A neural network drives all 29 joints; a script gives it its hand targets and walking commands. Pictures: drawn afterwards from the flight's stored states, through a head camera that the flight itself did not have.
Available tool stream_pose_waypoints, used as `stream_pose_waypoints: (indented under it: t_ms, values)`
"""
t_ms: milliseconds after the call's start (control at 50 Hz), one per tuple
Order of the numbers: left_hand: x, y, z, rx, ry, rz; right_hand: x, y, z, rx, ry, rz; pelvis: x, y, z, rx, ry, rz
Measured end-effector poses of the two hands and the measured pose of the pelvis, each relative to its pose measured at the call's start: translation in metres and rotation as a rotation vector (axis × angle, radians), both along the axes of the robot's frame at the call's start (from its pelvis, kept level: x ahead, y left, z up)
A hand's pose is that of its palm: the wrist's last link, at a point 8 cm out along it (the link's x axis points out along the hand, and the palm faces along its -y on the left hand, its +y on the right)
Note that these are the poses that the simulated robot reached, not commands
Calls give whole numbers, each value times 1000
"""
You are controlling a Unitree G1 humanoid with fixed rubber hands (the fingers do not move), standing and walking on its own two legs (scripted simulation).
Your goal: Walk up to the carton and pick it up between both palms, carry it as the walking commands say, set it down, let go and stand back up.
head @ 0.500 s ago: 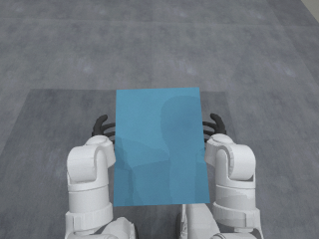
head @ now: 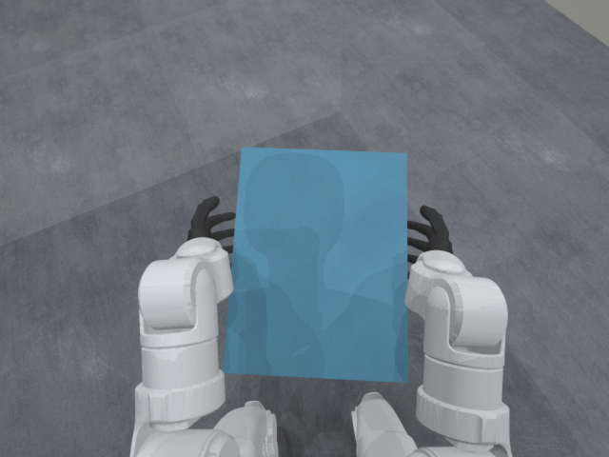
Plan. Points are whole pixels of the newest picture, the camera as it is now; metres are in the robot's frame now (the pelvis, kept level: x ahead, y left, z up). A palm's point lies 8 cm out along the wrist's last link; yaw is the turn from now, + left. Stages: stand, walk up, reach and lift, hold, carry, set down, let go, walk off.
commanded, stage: carry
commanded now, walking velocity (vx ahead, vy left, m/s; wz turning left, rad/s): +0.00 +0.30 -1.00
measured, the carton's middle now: (317, 268) +0.36 -0.02 -0.07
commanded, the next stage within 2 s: none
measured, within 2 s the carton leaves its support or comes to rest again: neither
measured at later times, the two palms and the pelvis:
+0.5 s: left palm (304, 294) +0.28 -0.01 +0.06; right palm (558, 393) +0.18 -0.25 +0.04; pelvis -0.07 +0.00 -0.01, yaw -24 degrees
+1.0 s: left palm (413, 280) +0.29 -0.12 +0.06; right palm out of the picture +0.12 -0.32 +0.05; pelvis -0.05 +0.00 -0.01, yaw -42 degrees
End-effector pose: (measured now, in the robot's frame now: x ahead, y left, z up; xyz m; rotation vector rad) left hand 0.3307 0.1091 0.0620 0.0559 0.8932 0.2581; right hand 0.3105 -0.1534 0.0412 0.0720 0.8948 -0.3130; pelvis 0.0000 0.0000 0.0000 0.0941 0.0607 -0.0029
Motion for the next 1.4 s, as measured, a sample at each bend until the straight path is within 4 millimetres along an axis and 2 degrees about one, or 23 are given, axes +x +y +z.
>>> stream_pose_waypoints:
  t_ms: [60,140,220,280,360,440,500,560,620,720,780,840,920,1020,1120,1260,1340,1400]
  values:
    - [-3,7,-5,-41,-48,-16,-6,6,6,-33,-48,-25,-15,12,-5,-17,31,-23]
    - [-19,16,-13,-97,-57,-12,-23,16,11,-50,-58,-58,-27,22,-4,-29,21,-83]
    - [-29,8,-11,-117,-53,-54,-40,7,19,-61,-53,-93,-37,27,0,-62,24,-177]
    - [-30,-11,-6,-124,-72,-103,-55,-10,24,-65,-72,-146,-46,26,1,-73,32,-245]
    - [-35,-48,-3,-118,-83,-185,-81,-42,23,-56,-85,-228,-55,19,-1,-60,43,-329]
    - [-44,-88,-4,-82,-99,-259,-108,-77,10,-26,-102,-296,-66,5,-12,-47,26,-385]
    - [-51,-114,-6,-34,-58,-339,-135,-94,-3,6,-60,-358,-69,4,-6,-28,16,-419]
    - [-53,-136,-9,-5,-13,-420,-158,-107,-11,26,-13,-429,-69,9,1,-2,39,-469]
    - [-52,-153,-14,-25,2,-474,-172,-114,-11,2,2,-497,-70,16,3,1,78,-490]
    - [-45,-159,-26,-128,-10,-499,-174,-115,-3,-78,-18,-541,-71,26,0,-12,119,-513]
    - [-43,-160,-26,-151,-23,-509,-170,-118,5,-86,-34,-550,-68,26,1,-27,127,-566]
    - [-40,-172,-17,-160,-65,-530,-171,-128,13,-82,-75,-578,-64,24,1,-51,143,-633]
    - [-38,-201,-6,-178,-110,-573,-181,-149,17,-84,-107,-617,-60,12,-1,-53,158,-686]
    - [-42,-240,0,-144,-130,-655,-200,-175,12,-72,-120,-676,-51,-7,-9,-75,105,-724]
    - [-40,-279,-4,-117,-80,-776,-220,-190,7,-73,-56,-775,-29,-13,-5,-59,109,-801]
    - [-20,-315,-18,-165,-39,-855,-213,-209,10,-118,-14,-860,2,-23,-7,-68,163,-915]
    - [-16,-354,-10,-194,-72,-934,-222,-231,17,-129,-46,-944,22,-36,-10,-100,179,-1037]
    - [-15,-388,-7,-215,-88,-998,-230,-250,18,-147,-58,-1000,37,-55,-16,-106,170,-1095]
